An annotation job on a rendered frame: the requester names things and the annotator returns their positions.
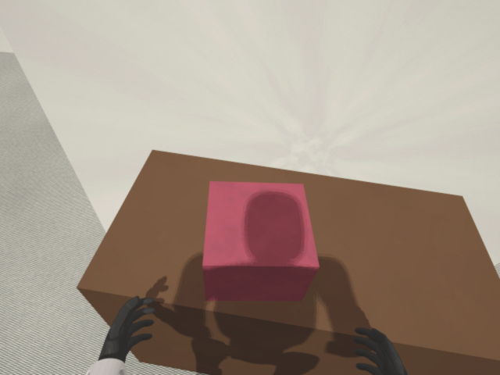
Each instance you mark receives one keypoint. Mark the pedestal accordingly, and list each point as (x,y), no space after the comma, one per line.
(409,263)

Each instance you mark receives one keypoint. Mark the left robot hand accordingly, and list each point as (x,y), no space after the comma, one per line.
(118,341)

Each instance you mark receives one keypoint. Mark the left robot forearm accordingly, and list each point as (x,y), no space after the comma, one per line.
(107,367)

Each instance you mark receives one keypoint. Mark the carton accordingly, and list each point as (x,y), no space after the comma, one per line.
(259,243)

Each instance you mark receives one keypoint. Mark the right robot hand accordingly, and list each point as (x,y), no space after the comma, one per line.
(387,359)

